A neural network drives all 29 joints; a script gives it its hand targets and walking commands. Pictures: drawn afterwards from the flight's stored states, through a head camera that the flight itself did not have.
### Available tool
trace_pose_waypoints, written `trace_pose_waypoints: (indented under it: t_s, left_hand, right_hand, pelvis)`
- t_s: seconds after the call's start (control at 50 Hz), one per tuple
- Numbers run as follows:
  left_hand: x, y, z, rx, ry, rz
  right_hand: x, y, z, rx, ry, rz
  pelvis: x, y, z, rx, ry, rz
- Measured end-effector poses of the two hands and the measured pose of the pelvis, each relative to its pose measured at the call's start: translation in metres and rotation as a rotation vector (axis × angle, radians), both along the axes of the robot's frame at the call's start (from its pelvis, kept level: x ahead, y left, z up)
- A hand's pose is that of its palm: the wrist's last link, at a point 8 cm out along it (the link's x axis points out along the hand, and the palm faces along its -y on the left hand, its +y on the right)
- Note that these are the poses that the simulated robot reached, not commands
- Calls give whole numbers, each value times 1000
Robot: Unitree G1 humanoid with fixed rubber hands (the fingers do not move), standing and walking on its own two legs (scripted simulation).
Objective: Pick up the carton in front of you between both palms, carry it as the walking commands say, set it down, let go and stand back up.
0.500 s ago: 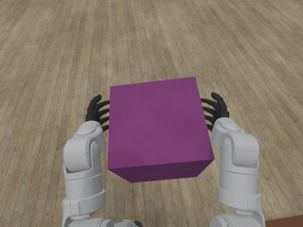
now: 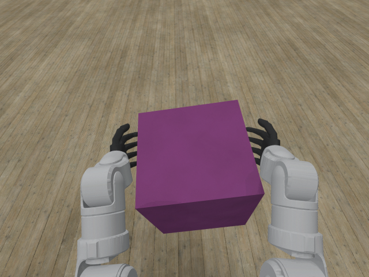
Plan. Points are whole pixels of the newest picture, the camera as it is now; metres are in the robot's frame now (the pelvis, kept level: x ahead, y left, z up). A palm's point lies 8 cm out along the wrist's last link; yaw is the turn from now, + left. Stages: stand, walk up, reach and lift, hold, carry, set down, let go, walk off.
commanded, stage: carry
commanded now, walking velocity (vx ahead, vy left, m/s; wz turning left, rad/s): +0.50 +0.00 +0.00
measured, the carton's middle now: (196, 174) +0.33 +0.01 +0.04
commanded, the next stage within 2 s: none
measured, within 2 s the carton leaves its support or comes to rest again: neither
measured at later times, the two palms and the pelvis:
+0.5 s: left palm (145, 72) +0.67 +0.18 +0.10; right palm (242, 74) +0.64 -0.12 +0.11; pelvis +0.34 +0.05 +0.02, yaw -3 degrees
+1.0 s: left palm (162, 37) +0.91 +0.15 +0.11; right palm (239, 36) +0.92 -0.15 +0.10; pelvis +0.69 -0.01 +0.03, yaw +1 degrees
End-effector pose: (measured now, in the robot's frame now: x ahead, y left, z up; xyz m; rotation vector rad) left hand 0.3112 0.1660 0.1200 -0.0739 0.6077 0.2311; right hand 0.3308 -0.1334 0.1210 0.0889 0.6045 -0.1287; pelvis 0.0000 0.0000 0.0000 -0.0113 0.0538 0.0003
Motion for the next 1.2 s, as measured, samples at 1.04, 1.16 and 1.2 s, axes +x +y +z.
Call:
trace_pose_waypoints:
  t_s: [1.04,1.16,1.2]
  left_hand:
    - [628,-17,-7,36,84,-30]
    - [715,-4,-1,27,13,-51]
    - [748,4,-6,16,-5,-55]
  right_hand:
    - [617,-16,-13,-41,88,-4]
    - [698,-4,-5,-46,17,-29]
    - [730,5,-6,-54,-1,-33]
  pelvis:
    - [711,-5,27,29,13,12]
    - [798,12,17,20,6,4]
    - [830,21,9,15,2,-5]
